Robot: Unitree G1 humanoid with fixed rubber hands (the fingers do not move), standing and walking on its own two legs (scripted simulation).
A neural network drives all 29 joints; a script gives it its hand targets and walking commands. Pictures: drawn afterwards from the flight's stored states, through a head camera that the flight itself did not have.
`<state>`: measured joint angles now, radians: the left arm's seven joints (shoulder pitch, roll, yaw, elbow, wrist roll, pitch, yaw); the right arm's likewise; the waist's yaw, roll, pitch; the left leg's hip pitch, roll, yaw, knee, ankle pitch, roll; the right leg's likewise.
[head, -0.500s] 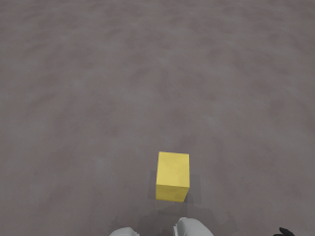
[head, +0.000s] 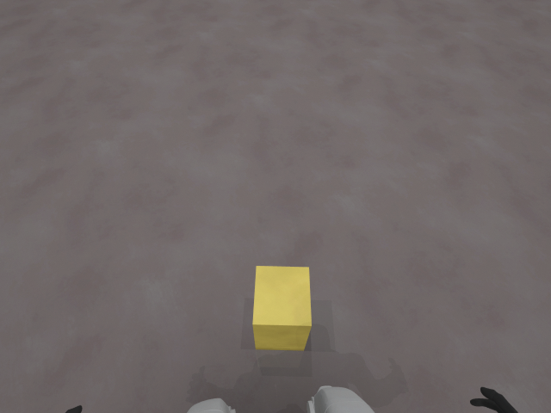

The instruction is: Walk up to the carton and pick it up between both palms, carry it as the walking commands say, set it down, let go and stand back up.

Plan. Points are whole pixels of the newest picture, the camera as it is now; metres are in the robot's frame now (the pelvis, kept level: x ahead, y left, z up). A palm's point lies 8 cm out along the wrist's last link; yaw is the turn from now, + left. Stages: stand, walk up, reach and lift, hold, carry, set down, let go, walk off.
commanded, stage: walk up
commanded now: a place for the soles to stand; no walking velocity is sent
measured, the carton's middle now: (281, 310) +0.47 -0.02 -0.61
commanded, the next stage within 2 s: reach and lift in 1.74 s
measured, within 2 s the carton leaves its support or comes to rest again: neither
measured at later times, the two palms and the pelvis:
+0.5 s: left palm out of the picture +0.08 +0.33 -0.09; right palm out of the picture +0.08 -0.31 -0.10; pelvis -0.01 +0.02 +0.00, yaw -2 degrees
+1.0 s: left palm out of the picture +0.08 +0.33 -0.09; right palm out of the picture +0.07 -0.31 -0.10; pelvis -0.01 +0.01 +0.00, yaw -3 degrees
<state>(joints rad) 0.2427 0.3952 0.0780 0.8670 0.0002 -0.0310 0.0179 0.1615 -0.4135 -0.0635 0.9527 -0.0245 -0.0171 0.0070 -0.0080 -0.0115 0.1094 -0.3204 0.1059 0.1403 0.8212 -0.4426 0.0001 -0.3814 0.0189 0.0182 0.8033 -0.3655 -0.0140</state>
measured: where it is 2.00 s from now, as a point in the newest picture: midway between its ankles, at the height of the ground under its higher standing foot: outside the picture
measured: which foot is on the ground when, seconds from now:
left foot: down 0.00-1.00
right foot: down 0.00-1.00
